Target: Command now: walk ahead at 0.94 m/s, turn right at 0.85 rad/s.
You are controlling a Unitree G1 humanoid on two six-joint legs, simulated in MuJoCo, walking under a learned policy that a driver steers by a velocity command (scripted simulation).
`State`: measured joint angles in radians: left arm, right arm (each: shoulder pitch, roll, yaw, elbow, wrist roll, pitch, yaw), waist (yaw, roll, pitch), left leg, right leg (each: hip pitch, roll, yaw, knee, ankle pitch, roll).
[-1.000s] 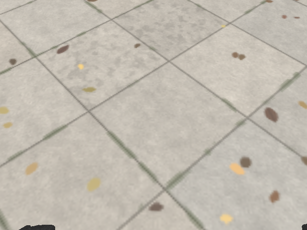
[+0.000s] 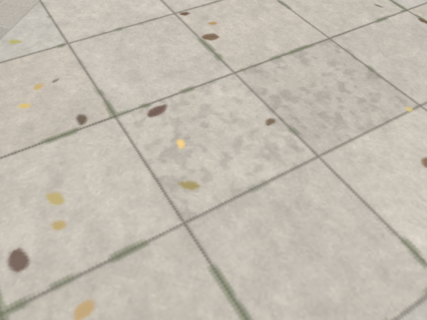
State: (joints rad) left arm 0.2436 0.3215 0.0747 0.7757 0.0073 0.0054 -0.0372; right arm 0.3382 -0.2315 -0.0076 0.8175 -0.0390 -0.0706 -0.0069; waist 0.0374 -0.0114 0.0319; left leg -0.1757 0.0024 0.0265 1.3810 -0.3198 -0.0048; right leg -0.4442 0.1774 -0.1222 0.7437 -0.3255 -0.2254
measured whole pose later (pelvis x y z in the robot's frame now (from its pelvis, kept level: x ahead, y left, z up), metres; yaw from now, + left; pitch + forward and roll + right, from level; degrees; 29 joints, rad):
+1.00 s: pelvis +0.82 -0.27 +0.03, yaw -42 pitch +0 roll -2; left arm 0.38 0.28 0.04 0.85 0.03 -0.09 -0.01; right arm 0.24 -0.25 -0.01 0.77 -0.02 -0.03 0.03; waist 0.01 0.02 0.04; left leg -0.66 0.12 -0.06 1.24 -0.22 0.04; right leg -0.10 0.14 -0.14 0.40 -0.31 -0.14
